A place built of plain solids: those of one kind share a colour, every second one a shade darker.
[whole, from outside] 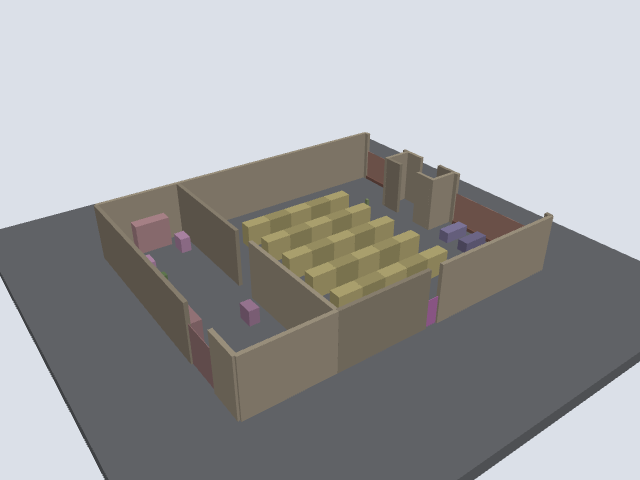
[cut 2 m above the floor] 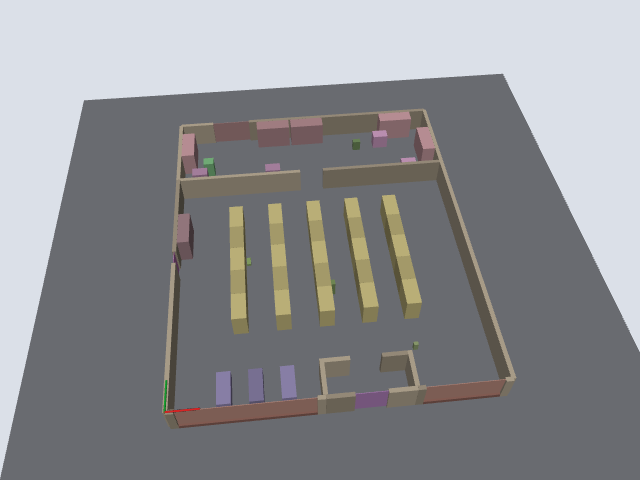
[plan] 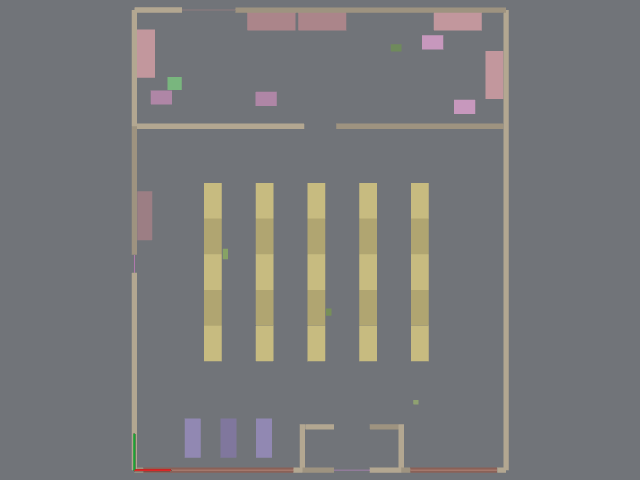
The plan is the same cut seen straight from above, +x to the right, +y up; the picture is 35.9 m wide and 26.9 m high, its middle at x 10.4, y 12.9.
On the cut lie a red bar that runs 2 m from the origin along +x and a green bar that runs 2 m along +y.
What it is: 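A store; runs of fixtures between aisles, tills by the way out, a stock room at the back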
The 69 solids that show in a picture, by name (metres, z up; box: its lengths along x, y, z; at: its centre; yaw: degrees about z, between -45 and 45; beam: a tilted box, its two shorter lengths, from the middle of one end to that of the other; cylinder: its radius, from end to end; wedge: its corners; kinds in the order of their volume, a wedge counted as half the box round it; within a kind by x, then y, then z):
{
 "wall_1": {"box": [0.3, 11.06, 4.59], "at": [0.0, 5.53, 2.24]},
 "wall_2": {"box": [0.3, 7.21, 4.59], "at": [0.0, 15.67, 2.24]},
 "wall_3": {"box": [0.3, 6.51, 4.59], "at": [0.0, 22.53, 2.24]},
 "wall_4": {"box": [0.5, 0.3, 4.59], "at": [0.25, 0.0, 2.24]},
 "wall_5": {"box": [2.67, 0.3, 4.59], "at": [1.33, 25.79, 2.24]},
 "wall_6": {"box": [9.36, 0.3, 4.59], "at": [4.83, 19.27, 2.24]},
 "wall_7": {"box": [0.5, 0.3, 4.59], "at": [9.17, 0.0, 2.24]},
 "wall_8": {"box": [0.3, 2.43, 4.59], "at": [9.42, 1.36, 2.24]},
 "wall_9": {"box": [1.77, 0.3, 4.59], "at": [10.3, 0.0, 2.24]},
 "wall_10": {"box": [1.62, 0.3, 4.59], "at": [10.38, 2.43, 2.24]},
 "wall_11": {"box": [15.16, 0.3, 4.59], "at": [13.25, 25.79, 2.24]},
 "wall_12": {"box": [1.62, 0.3, 4.59], "at": [13.99, 2.43, 2.24]},
 "wall_13": {"box": [1.77, 0.3, 4.59], "at": [14.07, 0.0, 2.24]},
 "wall_14": {"box": [0.3, 2.43, 4.59], "at": [14.95, 1.36, 2.24]},
 "wall_15": {"box": [0.5, 0.3, 4.59], "at": [15.2, 0.0, 2.24]},
 "wall_16": {"box": [9.36, 0.3, 4.59], "at": [15.99, 19.27, 2.24]},
 "wall_17": {"box": [0.5, 0.3, 4.59], "at": [20.58, 0.0, 2.24]},
 "wall_18": {"box": [0.3, 19.27, 4.59], "at": [20.83, 9.64, 2.24]},
 "wall_19": {"box": [0.3, 6.51, 4.59], "at": [20.83, 22.53, 2.24]},
 "run_bay_1": {"box": [1.0, 2.0, 1.9], "at": [4.4, 7.1, 0.9]},
 "run_bay_2": {"box": [1.0, 2.0, 1.9], "at": [4.4, 9.1, 0.9]},
 "run_bay_3": {"box": [1.0, 2.0, 1.9], "at": [4.4, 11.1, 0.9]},
 "run_bay_4": {"box": [1.0, 2.0, 1.9], "at": [4.4, 13.1, 0.9]},
 "run_bay_5": {"box": [1.0, 2.0, 1.9], "at": [4.4, 15.1, 0.9]},
 "run_bay_6": {"box": [1.0, 2.0, 1.9], "at": [7.3, 7.1, 0.9]},
 "run_bay_7": {"box": [1.0, 2.0, 1.9], "at": [7.3, 9.1, 0.9]},
 "run_bay_8": {"box": [1.0, 2.0, 1.9], "at": [7.3, 11.1, 0.9]},
 "run_bay_9": {"box": [1.0, 2.0, 1.9], "at": [7.3, 13.1, 0.9]},
 "run_bay_10": {"box": [1.0, 2.0, 1.9], "at": [7.3, 15.1, 0.9]},
 "run_bay_11": {"box": [1.0, 2.0, 1.9], "at": [10.2, 7.1, 0.9]},
 "run_bay_12": {"box": [1.0, 2.0, 1.9], "at": [10.2, 9.1, 0.9]},
 "run_bay_13": {"box": [1.0, 2.0, 1.9], "at": [10.2, 11.1, 0.9]},
 "run_bay_14": {"box": [1.0, 2.0, 1.9], "at": [10.2, 13.1, 0.9]},
 "run_bay_15": {"box": [1.0, 2.0, 1.9], "at": [10.2, 15.1, 0.9]},
 "run_bay_16": {"box": [1.0, 2.0, 1.9], "at": [13.1, 7.1, 0.9]},
 "run_bay_17": {"box": [1.0, 2.0, 1.9], "at": [13.1, 9.1, 0.9]},
 "run_bay_18": {"box": [1.0, 2.0, 1.9], "at": [13.1, 11.1, 0.9]},
 "run_bay_19": {"box": [1.0, 2.0, 1.9], "at": [13.1, 13.1, 0.9]},
 "run_bay_20": {"box": [1.0, 2.0, 1.9], "at": [13.1, 15.1, 0.9]},
 "run_bay_21": {"box": [1.0, 2.0, 1.9], "at": [16.0, 7.1, 0.9]},
 "run_bay_22": {"box": [1.0, 2.0, 1.9], "at": [16.0, 9.1, 0.9]},
 "run_bay_23": {"box": [1.0, 2.0, 1.9], "at": [16.0, 11.1, 0.9]},
 "run_bay_24": {"box": [1.0, 2.0, 1.9], "at": [16.0, 13.1, 0.9]},
 "run_bay_25": {"box": [1.0, 2.0, 1.9], "at": [16.0, 15.1, 0.9]},
 "stockrack_1": {"box": [1.0, 2.7, 2.45], "at": [0.65, 23.34, 1.18]},
 "stockrack_2": {"box": [2.7, 1.0, 2.45], "at": [7.67, 25.14, 1.18]},
 "stockrack_3": {"box": [2.7, 1.0, 2.45], "at": [10.52, 25.14, 1.18]},
 "stockrack_4": {"box": [2.7, 1.0, 2.45], "at": [18.12, 25.14, 1.18]},
 "stockrack_5": {"box": [1.0, 2.7, 2.45], "at": [20.18, 22.15, 1.18]},
 "till_body_1": {"box": [0.9, 2.2, 0.95], "at": [3.27, 1.8, 0.42]},
 "till_body_2": {"box": [0.9, 2.2, 0.95], "at": [5.27, 1.8, 0.42]},
 "till_body_3": {"box": [0.9, 2.2, 0.95], "at": [7.27, 1.8, 0.42]},
 "wallshelf_1": {"box": [0.85, 2.75, 2.1], "at": [0.57, 14.25, 1.0]},
 "stockpallet_1": {"box": [1.2, 0.8, 1.25], "at": [1.51, 20.89, 0.57]},
 "stockpallet_2": {"box": [1.2, 0.8, 1.25], "at": [7.38, 20.8, 0.57]},
 "stockpallet_3": {"box": [1.2, 0.8, 1.25], "at": [16.71, 23.98, 0.57]},
 "stockpallet_4": {"box": [1.2, 0.8, 1.25], "at": [18.5, 20.36, 0.57]},
 "wall_sill_front_1": {"box": [8.42, 0.3, 0.35], "at": [4.71, 0.0, 0.12]},
 "wall_sill_front_2": {"box": [4.87, 0.3, 0.35], "at": [17.89, 0.0, 0.12]},
 "front_pane_1": {"box": [8.42, 0.04, 2.5], "at": [4.71, 0.0, 1.55]},
 "front_pane_2": {"box": [4.87, 0.04, 2.5], "at": [17.89, 0.0, 1.55]},
 "clutter_roll_cage_body_1": {"box": [0.8, 0.72, 1.6], "at": [2.25, 21.67, 0.75]},
 "goods_leaf_1": {"box": [3.0, 0.04, 3.05], "at": [4.17, 25.79, 1.48]},
 "clutter_crate_stack_body_1": {"box": [0.6, 0.4, 0.93], "at": [14.66, 23.67, 0.41]},
 "front_doors_shut_1": {"box": [2.04, 0.04, 2.45], "at": [12.19, 0.0, 1.18]},
 "clutter_carton_stack_body_1": {"box": [0.3, 0.6, 0.25], "at": [5.1, 12.12, 0.07]},
 "clutter_carton_stack_body_2": {"box": [0.3, 0.4, 1.25], "at": [10.89, 8.86, 0.57]},
 "fire_exit_leaf_1": {"box": [0.04, 1.0, 2.15], "at": [0.0, 11.56, 1.02]},
 "clutter_wet_floor_sign_body_1": {"box": [0.3, 0.25, 0.67], "at": [15.78, 3.81, 0.28]}
}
